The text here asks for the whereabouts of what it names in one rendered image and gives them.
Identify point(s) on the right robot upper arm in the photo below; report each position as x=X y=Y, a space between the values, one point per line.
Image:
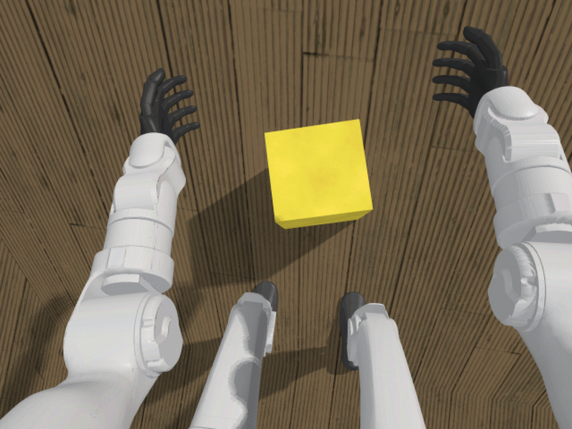
x=531 y=290

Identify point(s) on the robot left forearm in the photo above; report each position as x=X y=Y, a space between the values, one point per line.
x=136 y=256

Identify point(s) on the right robot hand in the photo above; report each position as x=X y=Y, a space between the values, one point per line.
x=486 y=70

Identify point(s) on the robot right thigh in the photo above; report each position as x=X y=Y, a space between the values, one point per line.
x=388 y=397

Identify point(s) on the carton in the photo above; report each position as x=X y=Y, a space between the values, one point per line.
x=318 y=174

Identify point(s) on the left robot upper arm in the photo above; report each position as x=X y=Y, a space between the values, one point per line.
x=115 y=348

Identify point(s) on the robot left shin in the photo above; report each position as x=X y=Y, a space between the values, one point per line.
x=253 y=297

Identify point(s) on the left robot hand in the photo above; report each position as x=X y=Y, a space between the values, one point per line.
x=155 y=116

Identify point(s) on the robot right forearm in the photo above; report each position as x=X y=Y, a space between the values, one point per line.
x=528 y=172

